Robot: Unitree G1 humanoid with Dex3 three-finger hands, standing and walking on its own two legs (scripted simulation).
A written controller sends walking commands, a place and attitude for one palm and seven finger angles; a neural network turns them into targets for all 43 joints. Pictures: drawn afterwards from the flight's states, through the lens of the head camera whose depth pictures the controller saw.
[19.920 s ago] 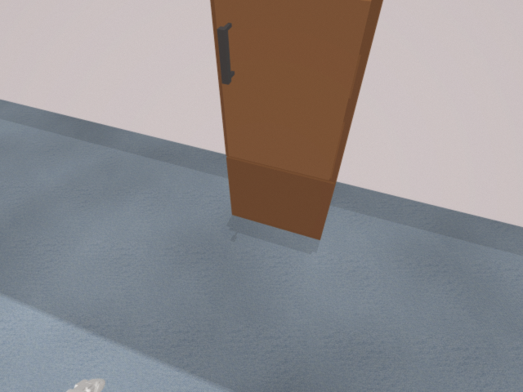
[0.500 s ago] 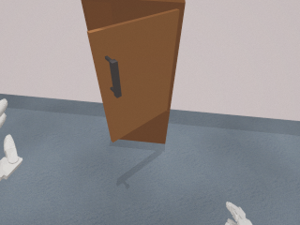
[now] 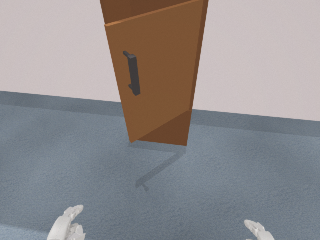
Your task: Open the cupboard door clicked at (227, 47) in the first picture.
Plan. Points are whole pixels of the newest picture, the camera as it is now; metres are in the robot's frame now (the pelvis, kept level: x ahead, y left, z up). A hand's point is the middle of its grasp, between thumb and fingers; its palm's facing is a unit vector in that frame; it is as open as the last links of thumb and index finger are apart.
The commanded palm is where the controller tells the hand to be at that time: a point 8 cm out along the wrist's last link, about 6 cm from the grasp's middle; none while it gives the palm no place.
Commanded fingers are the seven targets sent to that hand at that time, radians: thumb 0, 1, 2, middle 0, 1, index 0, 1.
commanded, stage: let the arm hang, fingers relaxed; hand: left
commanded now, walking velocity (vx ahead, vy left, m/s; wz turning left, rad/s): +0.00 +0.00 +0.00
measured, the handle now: (131, 73) +0.64 +0.14 +0.08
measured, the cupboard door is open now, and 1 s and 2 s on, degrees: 46 46 46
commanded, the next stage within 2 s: look to check the result in 0.90 s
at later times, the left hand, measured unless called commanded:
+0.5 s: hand out of the picture -0.05 +0.19 -0.16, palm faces +0.04 -0.97 -0.24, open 7.4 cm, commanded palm none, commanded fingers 0.00 0.90 0.90 -0.20 -0.30 -0.20 -0.30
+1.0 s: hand out of the picture +0.02 +0.16 -0.16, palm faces +0.04 -0.98 -0.20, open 7.4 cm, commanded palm none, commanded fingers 0.00 0.90 0.90 -0.20 -0.30 -0.20 -0.30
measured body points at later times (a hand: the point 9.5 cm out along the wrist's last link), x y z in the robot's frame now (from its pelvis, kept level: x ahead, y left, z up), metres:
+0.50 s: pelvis +0.00 +0.00 +0.01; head +0.02 -0.01 +0.46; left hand -0.05 +0.24 -0.14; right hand -0.03 -0.21 -0.16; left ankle +0.04 +0.11 -0.73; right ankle +0.01 -0.10 -0.73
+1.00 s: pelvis +0.02 -0.01 +0.01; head +0.04 -0.02 +0.46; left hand +0.02 +0.21 -0.15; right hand +0.02 -0.23 -0.16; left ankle +0.04 +0.11 -0.73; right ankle +0.01 -0.10 -0.73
